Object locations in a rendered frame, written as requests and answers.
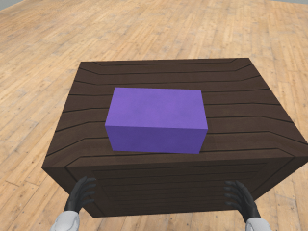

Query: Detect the carton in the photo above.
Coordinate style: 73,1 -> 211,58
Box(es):
105,87 -> 208,154

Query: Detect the robot right forearm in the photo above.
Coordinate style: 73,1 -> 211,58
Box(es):
245,218 -> 272,231

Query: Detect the robot right hand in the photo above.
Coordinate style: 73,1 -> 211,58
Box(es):
223,180 -> 261,223

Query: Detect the robot left hand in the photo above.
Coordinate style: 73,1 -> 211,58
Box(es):
64,176 -> 96,214

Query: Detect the pedestal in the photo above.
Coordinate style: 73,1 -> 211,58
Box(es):
41,58 -> 308,218

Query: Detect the robot left forearm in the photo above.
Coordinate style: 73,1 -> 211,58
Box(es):
49,211 -> 80,231

